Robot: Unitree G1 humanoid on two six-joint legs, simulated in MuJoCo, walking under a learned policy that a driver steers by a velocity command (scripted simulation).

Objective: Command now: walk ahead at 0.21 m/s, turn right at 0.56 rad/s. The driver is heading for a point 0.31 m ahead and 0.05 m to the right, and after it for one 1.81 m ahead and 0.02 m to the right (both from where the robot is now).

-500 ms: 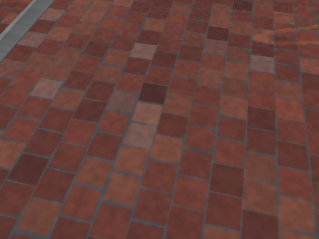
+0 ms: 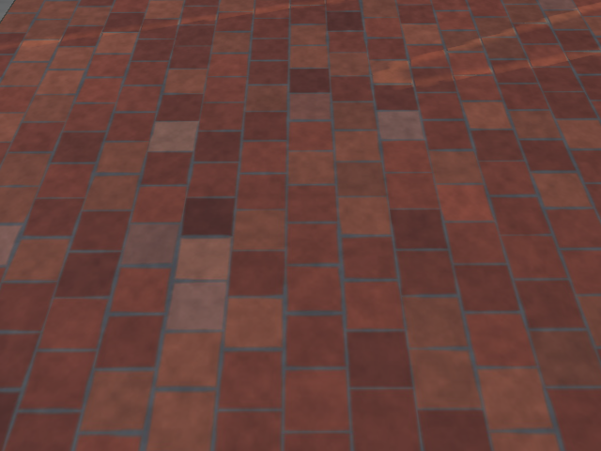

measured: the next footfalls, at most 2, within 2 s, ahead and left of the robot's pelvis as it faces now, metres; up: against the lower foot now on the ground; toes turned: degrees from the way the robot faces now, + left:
left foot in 0.04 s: +0.05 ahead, +0.12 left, +0.00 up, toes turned -7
right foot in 0.52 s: +0.27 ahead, -0.15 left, +0.00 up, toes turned -21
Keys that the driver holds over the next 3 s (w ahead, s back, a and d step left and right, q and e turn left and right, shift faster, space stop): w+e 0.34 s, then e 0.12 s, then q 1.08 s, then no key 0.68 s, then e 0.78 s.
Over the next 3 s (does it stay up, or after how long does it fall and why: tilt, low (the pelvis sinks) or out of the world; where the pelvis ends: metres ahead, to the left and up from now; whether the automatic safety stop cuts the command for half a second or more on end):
stays up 0.24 -0.10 0.01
